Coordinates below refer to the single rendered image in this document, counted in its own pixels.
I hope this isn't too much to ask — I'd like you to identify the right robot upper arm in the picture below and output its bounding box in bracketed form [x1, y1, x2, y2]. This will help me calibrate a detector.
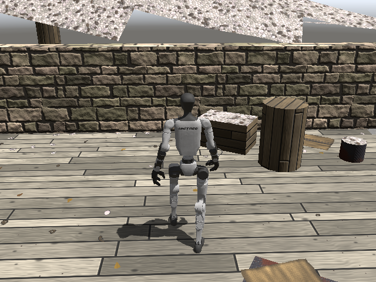
[200, 118, 215, 150]

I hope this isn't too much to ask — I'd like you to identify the left robot upper arm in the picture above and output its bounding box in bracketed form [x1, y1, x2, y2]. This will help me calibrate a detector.
[160, 119, 176, 152]

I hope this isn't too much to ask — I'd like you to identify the robot left forearm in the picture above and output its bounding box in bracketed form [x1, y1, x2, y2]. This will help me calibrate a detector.
[153, 143, 166, 172]

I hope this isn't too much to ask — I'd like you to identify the right robot hand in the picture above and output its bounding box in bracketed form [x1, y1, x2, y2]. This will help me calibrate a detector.
[206, 160, 219, 171]

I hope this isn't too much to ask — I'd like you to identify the robot right forearm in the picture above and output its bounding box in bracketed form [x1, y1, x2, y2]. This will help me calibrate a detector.
[209, 141, 219, 162]

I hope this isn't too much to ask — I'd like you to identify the left robot hand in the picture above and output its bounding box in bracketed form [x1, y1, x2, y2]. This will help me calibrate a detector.
[152, 170, 165, 186]

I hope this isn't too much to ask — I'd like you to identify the robot right shin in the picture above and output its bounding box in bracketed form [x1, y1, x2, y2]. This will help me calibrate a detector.
[195, 203, 206, 245]

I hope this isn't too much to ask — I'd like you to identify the robot left thigh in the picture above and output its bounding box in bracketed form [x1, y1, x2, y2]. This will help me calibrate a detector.
[169, 163, 180, 194]

